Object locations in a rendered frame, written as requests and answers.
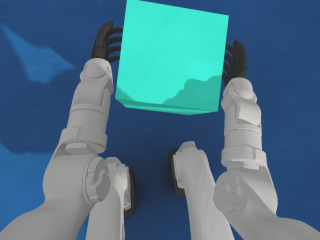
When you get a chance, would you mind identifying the right robot upper arm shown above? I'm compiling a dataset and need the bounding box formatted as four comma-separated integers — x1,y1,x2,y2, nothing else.
212,169,320,240

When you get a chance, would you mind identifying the right robot shin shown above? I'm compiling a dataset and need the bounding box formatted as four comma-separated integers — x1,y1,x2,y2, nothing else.
177,141,209,189

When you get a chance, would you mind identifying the robot right hand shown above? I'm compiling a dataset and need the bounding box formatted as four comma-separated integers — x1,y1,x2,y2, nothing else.
222,39,248,87

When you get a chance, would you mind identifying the carton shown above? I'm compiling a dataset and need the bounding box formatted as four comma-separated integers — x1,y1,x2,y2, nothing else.
115,0,229,115

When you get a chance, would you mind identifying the robot left forearm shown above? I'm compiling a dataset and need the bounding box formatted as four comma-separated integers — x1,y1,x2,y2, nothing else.
42,58,114,195

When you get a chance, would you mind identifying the left robot upper arm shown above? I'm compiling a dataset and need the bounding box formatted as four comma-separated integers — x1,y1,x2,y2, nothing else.
0,154,111,240

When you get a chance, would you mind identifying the robot right forearm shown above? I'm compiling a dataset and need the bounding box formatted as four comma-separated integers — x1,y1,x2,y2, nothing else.
221,77,274,187

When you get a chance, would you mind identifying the robot left hand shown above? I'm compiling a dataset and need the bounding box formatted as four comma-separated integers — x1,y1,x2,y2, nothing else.
91,21,123,63

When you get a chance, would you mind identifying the robot right thigh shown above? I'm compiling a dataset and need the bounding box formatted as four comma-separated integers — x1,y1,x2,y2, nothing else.
173,147,235,240

